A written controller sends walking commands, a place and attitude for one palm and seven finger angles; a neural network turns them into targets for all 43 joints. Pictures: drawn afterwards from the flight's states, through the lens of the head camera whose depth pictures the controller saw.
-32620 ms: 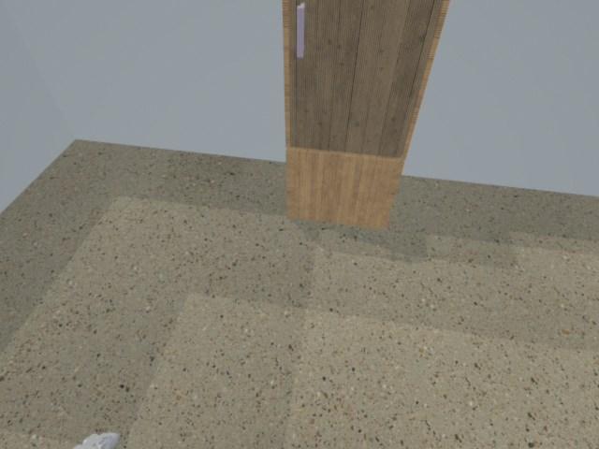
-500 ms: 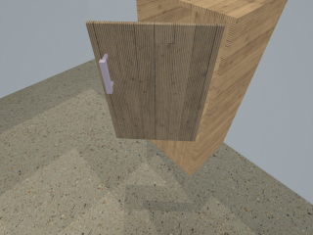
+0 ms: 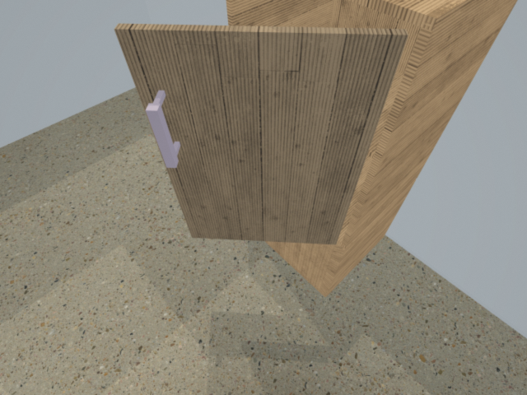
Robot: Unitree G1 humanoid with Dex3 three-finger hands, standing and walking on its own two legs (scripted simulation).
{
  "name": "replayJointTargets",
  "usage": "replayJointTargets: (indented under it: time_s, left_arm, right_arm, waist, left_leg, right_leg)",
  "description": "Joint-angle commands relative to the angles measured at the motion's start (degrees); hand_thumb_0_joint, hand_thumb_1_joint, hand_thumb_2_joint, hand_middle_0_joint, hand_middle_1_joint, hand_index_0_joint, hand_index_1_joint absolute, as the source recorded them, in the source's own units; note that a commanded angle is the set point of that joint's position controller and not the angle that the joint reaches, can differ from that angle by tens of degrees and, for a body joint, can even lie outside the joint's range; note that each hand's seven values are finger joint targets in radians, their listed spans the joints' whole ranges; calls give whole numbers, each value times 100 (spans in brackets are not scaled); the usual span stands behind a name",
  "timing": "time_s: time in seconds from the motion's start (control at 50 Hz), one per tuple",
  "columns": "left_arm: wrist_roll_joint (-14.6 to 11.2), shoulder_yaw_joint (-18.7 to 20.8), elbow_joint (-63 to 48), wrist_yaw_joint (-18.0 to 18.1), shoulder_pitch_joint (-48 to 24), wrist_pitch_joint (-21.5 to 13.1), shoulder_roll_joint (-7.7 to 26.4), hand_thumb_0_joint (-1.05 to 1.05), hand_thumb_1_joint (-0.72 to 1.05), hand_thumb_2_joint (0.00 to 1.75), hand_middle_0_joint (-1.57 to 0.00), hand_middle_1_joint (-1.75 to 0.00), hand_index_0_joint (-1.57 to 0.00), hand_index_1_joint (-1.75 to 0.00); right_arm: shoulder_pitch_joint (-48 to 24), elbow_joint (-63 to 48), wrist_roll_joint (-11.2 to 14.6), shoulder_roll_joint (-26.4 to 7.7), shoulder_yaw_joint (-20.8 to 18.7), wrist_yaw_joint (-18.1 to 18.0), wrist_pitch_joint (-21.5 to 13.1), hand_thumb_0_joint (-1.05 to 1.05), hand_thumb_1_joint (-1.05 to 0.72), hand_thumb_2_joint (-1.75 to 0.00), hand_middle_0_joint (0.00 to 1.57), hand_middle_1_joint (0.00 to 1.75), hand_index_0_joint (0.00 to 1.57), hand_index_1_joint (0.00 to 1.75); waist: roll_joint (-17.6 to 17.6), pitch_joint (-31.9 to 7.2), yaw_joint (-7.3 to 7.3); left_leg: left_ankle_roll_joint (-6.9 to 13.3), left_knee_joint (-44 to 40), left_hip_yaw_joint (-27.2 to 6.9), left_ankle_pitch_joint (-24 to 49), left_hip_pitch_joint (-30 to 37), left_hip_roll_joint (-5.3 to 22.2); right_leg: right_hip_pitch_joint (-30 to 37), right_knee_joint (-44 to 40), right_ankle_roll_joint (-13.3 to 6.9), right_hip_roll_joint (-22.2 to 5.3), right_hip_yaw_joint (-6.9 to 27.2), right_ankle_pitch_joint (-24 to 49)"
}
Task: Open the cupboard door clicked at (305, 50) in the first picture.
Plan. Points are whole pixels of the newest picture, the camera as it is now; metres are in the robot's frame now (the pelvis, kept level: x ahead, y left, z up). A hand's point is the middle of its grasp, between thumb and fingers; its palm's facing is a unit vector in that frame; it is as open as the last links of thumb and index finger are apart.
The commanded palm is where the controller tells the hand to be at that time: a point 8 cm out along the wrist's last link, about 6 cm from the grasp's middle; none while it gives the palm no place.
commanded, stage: come to a stop and stand still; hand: left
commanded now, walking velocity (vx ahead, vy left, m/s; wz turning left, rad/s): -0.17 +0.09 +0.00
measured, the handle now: (166, 130) +0.52 +0.19 +0.09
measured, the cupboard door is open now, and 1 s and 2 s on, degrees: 43 43 43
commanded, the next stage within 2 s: look again from close up in 0.72 s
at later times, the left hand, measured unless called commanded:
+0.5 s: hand out of the picture +0.01 +0.20 -0.16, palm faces +0.01 -0.98 -0.20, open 7.3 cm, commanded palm none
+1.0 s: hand out of the picture +0.01 +0.21 -0.16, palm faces -0.01 -0.97 -0.23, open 7.4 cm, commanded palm none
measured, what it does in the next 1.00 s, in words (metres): steps on the spot: left foot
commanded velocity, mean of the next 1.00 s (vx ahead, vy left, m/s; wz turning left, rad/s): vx -0.02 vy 0.01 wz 0.00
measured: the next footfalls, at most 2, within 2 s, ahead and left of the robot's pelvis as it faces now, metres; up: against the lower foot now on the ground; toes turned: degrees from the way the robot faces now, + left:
left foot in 0.18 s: +0.03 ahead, +0.13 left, +0.00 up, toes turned +5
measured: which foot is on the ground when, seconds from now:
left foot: up 0.00-0.16, down 0.18-1.00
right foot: down 0.00-1.00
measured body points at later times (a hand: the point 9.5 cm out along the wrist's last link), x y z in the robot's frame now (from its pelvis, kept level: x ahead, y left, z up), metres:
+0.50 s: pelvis +0.00 +0.02 +0.01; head +0.01 +0.02 +0.46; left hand +0.01 +0.25 -0.14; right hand +0.07 -0.21 -0.14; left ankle -0.01 +0.13 -0.73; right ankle +0.02 -0.10 -0.73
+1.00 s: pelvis -0.02 +0.03 +0.01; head -0.02 +0.02 +0.46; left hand +0.01 +0.26 -0.14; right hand -0.02 -0.19 -0.15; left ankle -0.01 +0.13 -0.73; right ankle +0.02 -0.10 -0.73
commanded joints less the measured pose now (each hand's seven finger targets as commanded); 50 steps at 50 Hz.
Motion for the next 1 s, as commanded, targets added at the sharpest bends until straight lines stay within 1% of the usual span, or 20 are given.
replayJointTargets:
  time_s: [0.0,0.06,0.12,0.14,0.16,0.18,0.22,0.28,0.3,0.34,0.36,0.52,0.54,0.56,0.58,0.6,0.7,0.76,0.84,0.98]
  left_arm:
    - [28,122,63,194,1052,52,763,0,90,90,-20,-30,-20,-30]
    - [61,157,-170,216,466,168,803,0,90,90,-20,-30,-20,-30]
    - [1,191,-343,158,75,258,845,0,90,90,-20,-30,-20,-30]
    - [-7,173,-419,130,24,299,707,0,90,90,-20,-30,-20,-30]
    - [-6,141,-495,104,62,345,496,0,90,90,-20,-30,-20,-30]
    - [6,116,-543,119,78,394,320,0,90,90,-20,-30,-20,-30]
    - [32,73,-449,102,174,432,252,0,90,90,-20,-30,-20,-30]
    - [54,16,-282,63,514,343,274,0,90,90,-20,-30,-20,-30]
    - [51,0,-271,60,552,298,354,0,90,90,-20,-30,-20,-30]
    - [39,-32,-259,46,439,259,490,0,90,90,-20,-30,-20,-30]
    - [46,-49,-249,50,413,233,492,0,90,90,-20,-30,-20,-30]
    - [18,-129,42,62,729,144,461,0,90,90,-20,-30,-20,-30]
    - [70,-134,300,286,1190,124,553,0,90,90,-20,-30,-20,-30]
    - [49,-153,209,246,1029,38,779,0,90,90,-20,-30,-20,-30]
    - [45,-129,65,219,981,6,757,0,90,90,-20,-30,-20,-30]
    - [25,-147,57,193,898,25,668,0,90,90,-20,-30,-20,-30]
    - [29,-155,19,101,703,131,569,0,90,90,-20,-30,-20,-30]
    - [25,-140,11,91,746,129,594,0,90,90,-20,-30,-20,-30]
    - [2,-142,33,89,765,116,557,0,90,90,-20,-30,-20,-30]
    - [-9,-135,52,93,704,113,519,0,90,90,-20,-30,-20,-30]
  right_arm:
    - [-26,-357,74,-370,-227,-86,38,0,-90,-90,20,30,20,30]
    - [-143,-347,66,-245,-264,-13,124,0,-90,-90,20,30,20,30]
    - [163,-276,9,-257,-287,43,159,0,-90,-90,20,30,20,30]
    - [102,-341,-21,-466,-317,44,130,0,-90,-90,20,30,20,30]
    - [-140,-484,-53,-670,-350,40,92,0,-90,-90,20,30,20,30]
    - [-490,-651,-87,-870,-348,51,89,0,-90,-90,20,30,20,30]
    - [-975,-808,-83,-816,-307,18,45,0,-90,-90,20,30,20,30]
    - [-1115,-877,-64,-829,-292,4,14,0,-90,-90,20,30,20,30]
    - [-1093,-899,-41,-814,-294,19,13,0,-90,-90,20,30,20,30]
    - [-1017,-868,-25,-774,-280,57,71,0,-90,-90,20,30,20,30]
    - [-937,-834,-25,-710,-273,62,82,0,-90,-90,20,30,20,30]
    - [-819,-562,-12,-729,-159,76,-11,0,-90,-90,20,30,20,30]
    - [-1224,-936,57,-1103,-248,122,-12,0,-90,-90,20,30,20,30]
    - [-1254,-1068,18,-996,-176,144,-2,0,-90,-90,20,30,20,30]
    - [-645,-1001,-23,-761,-197,146,-50,0,-90,-90,20,30,20,30]
    - [-594,-952,-18,-816,-198,111,-53,0,-90,-90,20,30,20,30]
    - [-688,-983,-24,-928,-197,114,-1,0,-90,-90,20,30,20,30]
    - [-610,-917,-43,-937,-186,126,-27,0,-90,-90,20,30,20,30]
    - [-465,-785,-37,-902,-157,125,-52,0,-90,-90,20,30,20,30]
    - [-340,-570,-38,-814,-124,125,-71,0,-90,-90,20,30,20,30]
  waist:
    - [-1600,-782,416]
    - [-749,-731,216]
    - [-894,-629,-32]
    - [-488,-562,18]
    - [263,-445,119]
    - [764,-152,220]
    - [964,1,314]
    - [359,-316,391]
    - [139,-410,336]
    - [-257,-318,196]
    - [-459,-245,139]
    - [-243,-298,168]
    - [97,-81,280]
    - [229,-50,134]
    - [345,-857,-29]
    - [308,-1048,15]
    - [-313,92,103]
    - [-20,84,142]
    - [-253,-52,147]
    - [-159,-34,165]
  left_leg:
    - [-73,1487,-168,-995,-1593,145]
    - [-121,822,-17,-405,-1224,66]
    - [-127,-671,262,1349,-58,52]
    - [-3,-893,41,2076,137,362]
    - [292,-1165,-606,2746,-200,976]
    - [574,-1473,-853,2937,-922,1366]
    - [770,-1704,-906,2828,-1197,1380]
    - [577,-1223,-520,2888,-699,998]
    - [424,-1136,-373,2422,-558,790]
    - [239,-1204,-257,1225,-509,591]
    - [219,-1224,-230,1257,-408,543]
    - [201,-1513,-215,1600,-173,604]
    - [54,-504,23,1874,-447,765]
    - [-17,-622,-18,1581,-506,494]
    - [50,-782,-159,1669,-245,464]
    - [108,-751,-222,1975,-179,572]
    - [234,-1297,-433,969,-882,543]
    - [262,-1483,-486,795,-964,532]
    - [249,-1486,-455,874,-917,501]
    - [221,-1540,-410,1033,-904,507]
  right_leg:
    - [1973,-712,-1252,-2026,1679,6761]
    - [1439,-767,-1064,-1702,1229,5305]
    - [347,-668,-493,-1196,969,2831]
    - [68,-482,-230,-870,790,2013]
    - [26,-352,64,-415,516,859]
    - [309,-73,188,-162,276,-139]
    - [501,285,176,-161,387,-611]
    - [634,-578,156,-256,589,427]
    - [623,-867,132,-371,766,864]
    - [387,-1274,74,-525,1014,619]
    - [318,-1383,31,-569,1062,712]
    - [529,-1531,68,-492,937,905]
    - [477,-1319,149,-707,1000,1813]
    - [345,-1227,-15,-891,1099,2359]
    - [747,-849,-123,-811,1087,2252]
    - [823,-803,-95,-683,937,1821]
    - [320,-1180,10,-446,846,23]
    - [440,-1162,0,-417,786,104]
    - [579,-1209,5,-456,813,203]
    - [669,-1253,21,-477,760,365]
